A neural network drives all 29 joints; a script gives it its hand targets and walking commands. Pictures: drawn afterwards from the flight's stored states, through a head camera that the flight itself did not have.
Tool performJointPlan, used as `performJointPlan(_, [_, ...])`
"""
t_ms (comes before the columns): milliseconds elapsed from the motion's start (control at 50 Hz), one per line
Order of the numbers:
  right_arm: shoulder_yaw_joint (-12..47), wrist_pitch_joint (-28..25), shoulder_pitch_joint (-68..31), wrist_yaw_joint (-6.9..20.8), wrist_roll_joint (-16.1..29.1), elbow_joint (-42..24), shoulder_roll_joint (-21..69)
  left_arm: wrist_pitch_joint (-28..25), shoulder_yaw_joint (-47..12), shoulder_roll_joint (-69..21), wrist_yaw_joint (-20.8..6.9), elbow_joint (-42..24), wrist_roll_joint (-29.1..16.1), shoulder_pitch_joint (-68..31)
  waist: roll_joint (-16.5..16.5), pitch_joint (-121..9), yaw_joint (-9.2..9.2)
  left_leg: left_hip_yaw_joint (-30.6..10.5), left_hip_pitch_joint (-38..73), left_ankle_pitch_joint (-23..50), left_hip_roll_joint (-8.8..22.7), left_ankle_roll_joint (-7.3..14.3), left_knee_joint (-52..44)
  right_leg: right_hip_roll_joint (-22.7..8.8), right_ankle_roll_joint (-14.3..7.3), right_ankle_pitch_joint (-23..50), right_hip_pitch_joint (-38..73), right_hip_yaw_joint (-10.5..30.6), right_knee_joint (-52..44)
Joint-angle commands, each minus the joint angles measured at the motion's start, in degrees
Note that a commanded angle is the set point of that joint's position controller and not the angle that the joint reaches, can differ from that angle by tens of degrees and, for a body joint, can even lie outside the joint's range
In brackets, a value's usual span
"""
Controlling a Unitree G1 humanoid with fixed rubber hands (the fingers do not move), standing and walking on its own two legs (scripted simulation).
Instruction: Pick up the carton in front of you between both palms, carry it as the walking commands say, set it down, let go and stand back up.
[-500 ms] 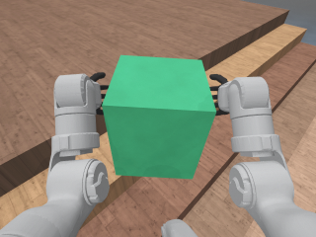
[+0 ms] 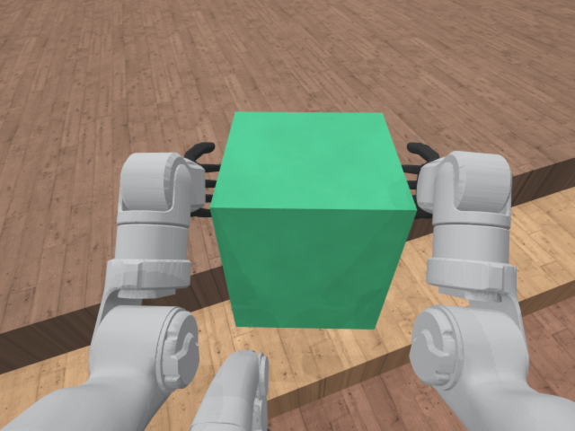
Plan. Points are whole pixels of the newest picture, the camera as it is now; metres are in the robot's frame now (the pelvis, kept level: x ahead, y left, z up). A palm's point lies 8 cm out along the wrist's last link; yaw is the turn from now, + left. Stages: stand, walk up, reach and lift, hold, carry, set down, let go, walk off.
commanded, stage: carry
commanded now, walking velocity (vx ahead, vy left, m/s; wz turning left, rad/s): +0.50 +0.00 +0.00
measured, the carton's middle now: (306, 223) +0.39 +0.02 +0.09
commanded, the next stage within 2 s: none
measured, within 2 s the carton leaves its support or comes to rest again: neither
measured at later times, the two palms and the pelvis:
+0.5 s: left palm out of the picture +0.69 +0.14 +0.38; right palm out of the picture +0.68 -0.15 +0.40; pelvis +0.30 -0.01 +0.16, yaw -1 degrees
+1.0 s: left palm out of the picture +0.92 +0.15 +0.55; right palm out of the picture +0.95 -0.15 +0.54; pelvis +0.57 -0.01 +0.33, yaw +0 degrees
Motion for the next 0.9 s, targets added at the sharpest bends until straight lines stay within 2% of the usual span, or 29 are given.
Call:
performJointPlan(0, [29.88, -2.35, -43.48, 8.01, 24.08, -4.17, 63.82, -1.16, -24.07, -64.33, -16.29, -7.36, -24.13, -48.78, -23.12, -34.39, -10.43, 9.91, 38.36, 2.32, -8.68, 1.80, -22.51, -8.47, -12.16, 103.25, 2.98, -2.89, 10.47])
performJointPlan(20, [31.72, -2.88, -45.76, 8.41, 25.83, -5.44, 66.39, -1.37, -23.76, -63.89, -16.14, -7.27, -22.80, -47.84, -23.42, -40.56, -14.52, 6.67, 44.85, 3.30, -10.81, 1.92, -36.06, -7.75, -9.81, 109.26, 7.77, -1.96, 25.45])
performJointPlan(40, [32.92, -3.71, -45.89, 9.04, 27.59, -6.71, 68.11, -1.69, -23.52, -63.41, -15.84, -7.58, -21.02, -47.48, -16.54, -44.10, -16.46, -11.97, 58.85, 11.58, -6.68, 4.62, -47.22, -3.88, -4.23, 82.70, -3.23, 3.24, 41.27])
performJointPlan(60, [34.55, -4.99, -45.85, 9.65, 28.87, -8.23, 68.73, -2.25, -22.76, -64.43, -15.97, -6.94, -18.22, -43.14, 7.96, -46.29, -13.52, -48.41, 75.27, 34.25, 8.51, 14.06, -59.76, 6.91, -0.42, 11.43, -27.12, 6.04, 58.71])
performJointPlan(80, [35.30, -5.69, -44.58, 10.78, 31.45, -10.90, 70.61, -2.77, -22.39, -61.52, -15.60, -6.56, -16.64, -41.42, 10.92, -46.20, -14.09, -57.85, 76.64, 46.28, 11.72, 18.31, -64.72, 12.11, 0.36, 0.00, -35.72, 16.12, 85.47])
performJointPlan(100, [37.15, -6.37, -48.47, 11.86, 33.54, -13.93, 71.62, -3.37, -22.26, -61.75, -15.12, -6.30, -15.28, -40.58, 4.14, -44.93, -13.22, -51.34, 78.70, 42.42, 10.71, 16.21, -59.31, 12.88, -1.11, -2.36, -42.20, 20.03, 96.70])
performJointPlan(140, [39.54, -7.78, -53.39, 13.63, 36.99, -17.91, 74.67, -3.97, -22.67, -60.56, -14.27, -7.62, -13.27, -40.20, 1.85, -31.43, -11.95, -38.92, 73.16, 28.51, 8.83, 8.20, -60.32, 9.24, -3.79, -4.01, -52.93, 15.39, 97.12])
performJointPlan(160, [40.24, -8.15, -54.62, 14.28, 38.07, -18.67, 75.21, -4.13, -23.25, -59.56, -13.89, -8.41, -12.90, -39.88, 1.76, -28.04, -11.00, -34.08, 72.37, 23.08, 8.01, 6.68, -61.43, 7.91, -4.70, -4.73, -55.19, 13.63, 95.91])
performJointPlan(200, [40.21, -8.79, -53.28, 15.16, 38.68, -18.28, 74.15, -4.71, -23.66, -57.38, -13.19, -9.55, -12.05, -39.24, 0.70, -25.51, -10.32, -30.31, 72.86, 20.42, 9.97, 5.59, -65.67, 5.10, -5.37, -6.18, -57.40, 11.01, 93.43])
performJointPlan(220, [39.94, -8.45, -52.50, 15.31, 38.63, -17.12, 74.28, -4.56, -24.47, -57.69, -12.96, -8.88, -12.13, -38.06, -2.23, -24.75, -9.34, -28.20, 72.31, 26.20, 10.74, 5.13, -66.76, 3.31, -5.22, -7.92, -56.02, 9.69, 84.80])
performJointPlan(260, [38.29, -7.74, -50.24, 15.52, 37.30, -16.12, 72.35, -4.37, -25.95, -56.72, -12.53, -9.03, -12.02, -37.03, -2.13, -23.68, -10.28, -22.50, 74.58, 38.53, 10.81, 5.44, -67.85, 3.07, -5.08, -3.79, -57.92, 4.90, 79.83])
performJointPlan(280, [36.95, -7.01, -49.19, 15.37, 35.87, -15.41, 70.03, -3.95, -26.64, -56.85, -12.35, -8.58, -12.58, -36.95, 3.08, -23.87, -11.60, -21.64, 77.64, 40.54, 12.06, 7.42, -69.45, 3.73, -5.24, -5.47, -62.61, 2.45, 87.12])
performJointPlan(340, [33.67, -4.49, -44.61, 15.12, 32.38, -10.51, 64.68, -1.98, -27.09, -56.01, -11.70, -6.53, -13.43, -38.42, 5.81, -19.43, -13.68, -24.07, 90.59, 33.65, 16.01, 10.15, -73.91, 1.40, -6.56, -19.42, -87.75, 4.63, 107.72])
performJointPlan(400, [30.86, -2.66, -45.96, 15.34, 31.09, -7.43, 60.07, 0.20, -27.18, -54.17, -11.16, -4.54, -15.22, -41.73, 2.31, -8.81, -9.74, -15.56, 77.04, 17.50, 10.38, 3.81, -83.54, -1.77, -5.80, -21.49, -83.99, 1.33, 92.81])
performJointPlan(440, [27.51, -1.26, -46.76, 14.96, 30.27, -5.39, 57.06, 1.61, -26.68, -53.59, -10.84, -2.98, -16.79, -44.82, 4.90, -6.98, -7.58, -5.90, 60.53, 28.37, 7.62, 3.61, -95.03, -1.58, -6.38, -15.63, -60.51, -5.75, 72.58])
performJointPlan(460, [25.69, -0.40, -47.78, 14.57, 29.28, -5.03, 55.94, 2.05, -26.31, -54.41, -10.71, -1.16, -18.00, -45.82, 6.78, -10.33, -6.03, 1.94, 53.37, 57.80, 4.32, 3.12, -92.53, 2.49, -7.79, -8.94, -43.90, -10.82, 63.98])
performJointPlan(480, [23.82, 0.54, -46.08, 14.05, 28.02, -3.85, 54.50, 2.58, -26.78, -55.55, -10.52, -1.62, -19.33, -47.14, 12.91, -15.97, -3.81, 2.92, 54.17, 90.12, 5.67, 3.03, -85.36, 6.54, -9.26, -1.35, -31.12, -13.46, 59.62])
performJointPlan(500, [23.54, 0.83, -48.09, 13.68, 26.80, -4.68, 53.61, 2.86, -26.02, -56.69, -10.54, -0.48, -20.63, -48.03, 18.24, -24.07, 1.70, 4.76, 56.12, 108.53, 5.64, 1.36, -73.04, 10.30, -9.18, 2.42, -17.69, -13.47, 54.65])
performJointPlan(520, [22.10, 1.09, -48.71, 13.35, 25.62, -4.01, 52.80, 2.69, -26.11, -58.44, -10.72, -1.98, -22.60, -49.91, 19.66, -30.42, 7.82, 6.03, 59.67, 117.40, 6.13, -0.78, -56.35, 12.84, -7.79, 2.78, -8.62, -13.60, 45.22])
performJointPlan(540, [20.89, 1.07, -48.46, 12.95, 23.62, -4.31, 52.07, 2.23, -26.21, -59.72, -11.16, -4.39, -24.01, -53.13, 12.88, -35.95, 10.23, 3.47, 59.79, 103.29, 4.82, -3.06, -38.97, 14.61, -6.21, 5.30, 1.33, -6.35, 29.70])
performJointPlan(560, [19.20, 0.78, -46.06, 12.59, 21.45, -2.25, 53.71, 1.72, -27.79, -62.01, -11.87, -4.61, -25.37, -55.35, -10.88, -40.02, 4.54, -0.54, 37.54, 33.94, -9.73, -9.20, -6.62, -6.84, -18.26, 27.68, 14.96, 34.07, 13.59])
performJointPlan(580, [17.01, 0.46, -43.53, 12.06, 18.38, -0.26, 49.43, 1.31, -28.24, -66.54, -12.79, -3.67, -28.59, -54.90, -11.08, -49.17, 1.18, -15.92, 37.98, 22.01, -12.94, -6.83, 16.52, -12.08, -23.10, 37.48, 15.57, 47.95, 14.23])
performJointPlan(600, [15.82, 0.23, -42.26, 11.87, 17.27, 0.32, 50.35, 0.35, -28.16, -67.40, -13.63, -6.02, -29.89, -57.34, -7.66, -49.58, 0.12, -19.55, 34.01, 21.18, -10.53, -4.78, 21.22, -9.39, -22.86, 21.78, 14.25, 44.70, 17.03])
performJointPlan(640, [16.23, -0.20, -49.55, 11.67, 17.21, -6.43, 51.19, -1.30, -29.05, -70.67, -14.91, -13.57, -32.09, -64.73, -3.25, -36.12, -0.98, -16.52, 22.06, 19.44, -6.02, -2.05, 17.48, -7.26, -17.69, -8.20, 5.27, 40.36, 14.49])
performJointPlan(680, [18.40, 0.05, -51.63, 11.12, 18.08, -10.01, 51.33, -1.17, -29.96, -72.28, -15.04, -17.11, -33.57, -66.09, -3.26, -30.36, -2.08, -15.58, 20.64, 19.77, -4.04, 0.10, 15.39, -7.11, -14.93, -17.91, -1.27, 35.04, 12.53])
performJointPlan(740, [21.24, 0.51, -48.89, 10.82, 19.05, -10.48, 51.84, -0.04, -29.68, -71.04, -14.13, -16.76, -31.84, -62.19, 0.93, -29.49, -0.44, -11.22, 13.87, 9.74, -2.66, 0.48, 8.36, -9.54, -15.85, -6.69, 4.05, 29.52, 9.08])
performJointPlan(780, [22.35, 1.20, -43.93, 11.05, 18.93, -6.97, 52.63, 0.85, -28.82, -69.40, -13.74, -13.72, -28.95, -57.85, 1.39, -30.65, -0.25, -8.52, 9.54, 11.72, -1.32, -0.18, 5.59, -9.81, -16.35, 2.17, 8.80, 25.32, 9.63])
performJointPlan(840, [23.63, 1.79, -41.44, 11.78, 19.52, -0.29, 55.59, 1.79, -25.99, -66.41, -14.41, -6.17, -24.24, -50.89, -5.48, -29.65, 2.93, -6.36, -11.17, 6.19, -0.81, 0.44, 27.23, -12.59, -20.04, 2.07, 20.99, 27.10, 6.98])
performJointPlan(880, [23.71, 1.49, -41.57, 12.25, 19.92, 3.87, 57.77, 1.58, -23.96, -64.88, -15.43, -2.24, -22.51, -49.09, -3.39, -25.17, 3.43, -7.46, -24.33, 1.74, 0.71, 0.63, 37.05, -13.85, -18.21, -1.13, 26.19, 28.23, 7.20])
